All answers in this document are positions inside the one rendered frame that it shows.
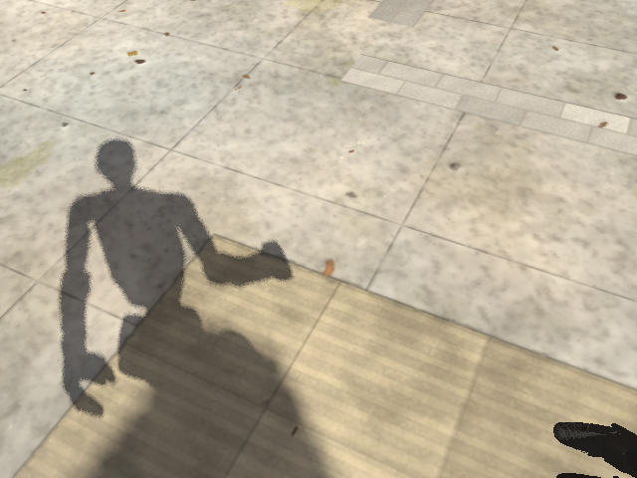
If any robot right hand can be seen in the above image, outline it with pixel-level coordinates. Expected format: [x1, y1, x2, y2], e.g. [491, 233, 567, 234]
[553, 422, 637, 478]

